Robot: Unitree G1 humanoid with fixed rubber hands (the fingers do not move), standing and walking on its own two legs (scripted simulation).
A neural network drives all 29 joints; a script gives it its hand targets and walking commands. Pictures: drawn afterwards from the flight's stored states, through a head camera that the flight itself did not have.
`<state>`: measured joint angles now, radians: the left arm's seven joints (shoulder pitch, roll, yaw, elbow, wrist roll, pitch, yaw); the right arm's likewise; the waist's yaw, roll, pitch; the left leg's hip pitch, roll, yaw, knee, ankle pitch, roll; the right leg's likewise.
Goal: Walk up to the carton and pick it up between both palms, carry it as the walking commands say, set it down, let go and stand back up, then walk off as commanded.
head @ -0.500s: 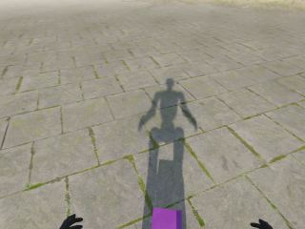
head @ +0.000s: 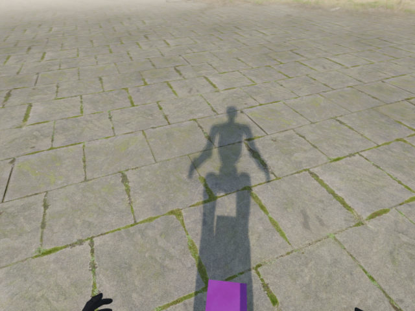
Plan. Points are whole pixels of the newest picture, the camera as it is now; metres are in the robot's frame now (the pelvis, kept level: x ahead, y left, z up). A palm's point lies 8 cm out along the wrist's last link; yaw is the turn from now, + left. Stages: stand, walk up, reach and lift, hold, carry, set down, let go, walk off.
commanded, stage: stand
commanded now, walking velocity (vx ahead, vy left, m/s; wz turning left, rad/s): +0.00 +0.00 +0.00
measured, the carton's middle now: out of the picture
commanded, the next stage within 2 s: walk off in 0.48 s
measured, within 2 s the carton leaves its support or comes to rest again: neither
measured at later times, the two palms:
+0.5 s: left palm out of the picture +0.09 +0.26 -0.09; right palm out of the picture +0.08 -0.29 -0.09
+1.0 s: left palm out of the picture +0.06 +0.20 -0.11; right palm out of the picture +0.03 -0.34 -0.10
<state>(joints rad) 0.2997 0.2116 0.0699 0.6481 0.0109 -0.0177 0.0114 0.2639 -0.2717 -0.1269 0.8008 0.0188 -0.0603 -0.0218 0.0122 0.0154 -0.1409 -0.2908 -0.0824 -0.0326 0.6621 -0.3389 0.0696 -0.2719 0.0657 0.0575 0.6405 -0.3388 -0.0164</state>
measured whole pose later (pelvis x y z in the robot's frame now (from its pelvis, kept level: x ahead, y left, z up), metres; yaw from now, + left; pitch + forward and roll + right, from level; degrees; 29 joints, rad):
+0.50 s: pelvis -0.02 +0.00 +0.00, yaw +0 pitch -3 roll -1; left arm 0.29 0.22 0.07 0.69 0.01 -0.02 0.01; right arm 0.26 -0.28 -0.13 0.86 0.02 -0.06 -0.02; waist 0.01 0.02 -0.07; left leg -0.29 -0.08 -0.03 0.66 -0.31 0.07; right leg -0.27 0.07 0.06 0.64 -0.32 -0.02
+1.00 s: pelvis -0.04 -0.04 +0.00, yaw -6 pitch -4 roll -1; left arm 0.31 0.22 0.07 0.71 0.01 0.07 0.01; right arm 0.22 -0.28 -0.13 0.82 0.02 0.01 -0.04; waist 0.01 0.01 0.02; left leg -0.29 0.03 0.01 0.66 -0.30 0.00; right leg -0.39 0.07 0.06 1.22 -0.41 0.05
